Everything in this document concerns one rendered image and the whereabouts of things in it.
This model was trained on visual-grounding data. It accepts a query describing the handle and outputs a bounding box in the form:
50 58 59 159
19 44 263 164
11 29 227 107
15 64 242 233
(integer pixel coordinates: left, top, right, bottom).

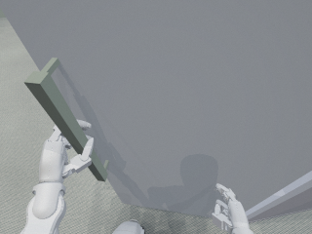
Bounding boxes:
23 58 109 182

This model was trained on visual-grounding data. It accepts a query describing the right robot hand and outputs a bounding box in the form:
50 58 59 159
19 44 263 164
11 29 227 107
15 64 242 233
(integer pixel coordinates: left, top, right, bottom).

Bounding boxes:
212 183 250 234

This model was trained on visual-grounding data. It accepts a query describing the left robot hand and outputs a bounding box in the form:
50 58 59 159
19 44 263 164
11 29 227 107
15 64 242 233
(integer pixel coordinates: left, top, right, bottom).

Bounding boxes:
39 119 94 184

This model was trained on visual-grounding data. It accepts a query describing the robot left thigh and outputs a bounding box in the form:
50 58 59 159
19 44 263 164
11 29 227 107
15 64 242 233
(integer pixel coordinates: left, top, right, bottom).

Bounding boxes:
112 221 144 234

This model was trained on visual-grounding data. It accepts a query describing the left robot forearm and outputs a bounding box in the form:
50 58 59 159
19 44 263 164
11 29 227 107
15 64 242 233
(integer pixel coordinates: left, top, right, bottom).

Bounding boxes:
20 181 67 234

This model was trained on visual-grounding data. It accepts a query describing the fridge door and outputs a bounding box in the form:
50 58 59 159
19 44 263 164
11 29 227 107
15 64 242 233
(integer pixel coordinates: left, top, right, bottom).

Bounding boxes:
0 0 312 218

